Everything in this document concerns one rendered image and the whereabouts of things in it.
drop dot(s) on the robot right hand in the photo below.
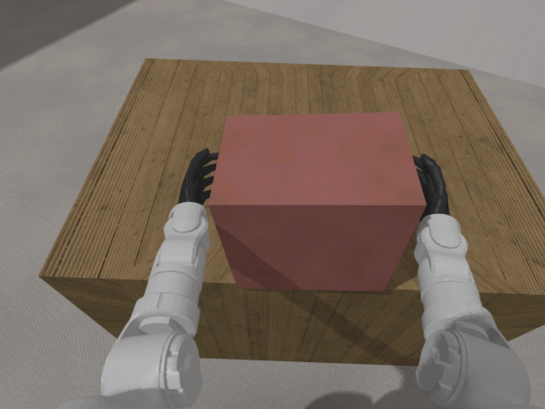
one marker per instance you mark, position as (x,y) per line
(433,186)

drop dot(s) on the robot left hand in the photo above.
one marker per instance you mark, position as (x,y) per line
(194,183)

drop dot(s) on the carton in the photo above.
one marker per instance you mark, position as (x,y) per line
(315,201)

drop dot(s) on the right robot forearm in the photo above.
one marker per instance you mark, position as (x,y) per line
(448,292)

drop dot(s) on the pedestal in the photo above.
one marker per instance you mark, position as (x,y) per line
(103,256)

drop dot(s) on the left robot upper arm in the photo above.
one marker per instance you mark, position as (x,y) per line
(153,371)

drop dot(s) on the right robot upper arm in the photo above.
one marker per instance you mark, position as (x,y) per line
(460,371)

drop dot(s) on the left robot forearm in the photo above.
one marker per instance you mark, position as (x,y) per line
(170,302)

